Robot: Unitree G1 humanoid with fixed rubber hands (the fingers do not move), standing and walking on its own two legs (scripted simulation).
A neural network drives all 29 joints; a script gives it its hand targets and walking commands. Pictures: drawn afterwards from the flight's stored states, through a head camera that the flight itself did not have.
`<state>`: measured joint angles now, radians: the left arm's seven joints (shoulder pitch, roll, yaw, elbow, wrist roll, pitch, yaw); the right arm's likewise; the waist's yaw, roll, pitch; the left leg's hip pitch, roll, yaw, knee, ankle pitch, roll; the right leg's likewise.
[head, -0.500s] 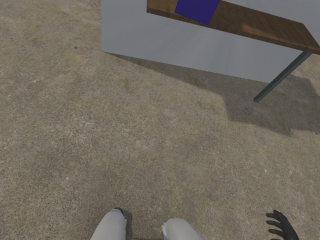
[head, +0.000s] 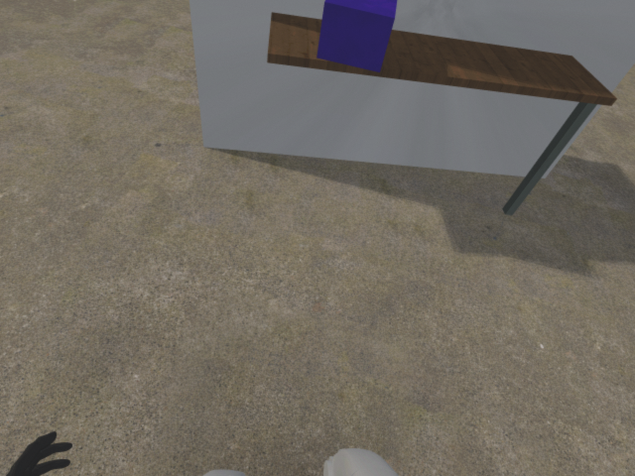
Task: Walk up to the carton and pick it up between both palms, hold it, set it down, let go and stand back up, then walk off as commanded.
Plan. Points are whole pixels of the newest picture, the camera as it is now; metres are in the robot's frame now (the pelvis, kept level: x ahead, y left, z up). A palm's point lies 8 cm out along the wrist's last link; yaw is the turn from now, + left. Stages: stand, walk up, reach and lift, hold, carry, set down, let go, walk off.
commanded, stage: walk off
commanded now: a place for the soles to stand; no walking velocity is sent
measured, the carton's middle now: (357, 26) +1.39 -0.06 +0.00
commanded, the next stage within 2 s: stand in 1.82 s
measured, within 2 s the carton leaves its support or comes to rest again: neither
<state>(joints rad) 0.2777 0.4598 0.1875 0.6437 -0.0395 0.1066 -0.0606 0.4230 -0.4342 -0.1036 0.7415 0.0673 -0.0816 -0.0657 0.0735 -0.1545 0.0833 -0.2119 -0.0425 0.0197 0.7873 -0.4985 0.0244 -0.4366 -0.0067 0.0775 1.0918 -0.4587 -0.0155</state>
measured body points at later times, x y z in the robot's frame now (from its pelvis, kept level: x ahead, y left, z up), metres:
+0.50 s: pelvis +0.12 -0.11 +0.00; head +0.16 -0.11 +0.45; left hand +0.19 +0.24 -0.07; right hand +0.22 -0.45 -0.08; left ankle +0.20 +0.04 -0.70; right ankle +0.06 -0.25 -0.70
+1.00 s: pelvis +0.11 -0.14 +0.00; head +0.14 -0.15 +0.45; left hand +0.25 +0.21 -0.06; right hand +0.23 -0.47 -0.09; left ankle +0.21 +0.04 -0.70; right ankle +0.06 -0.25 -0.70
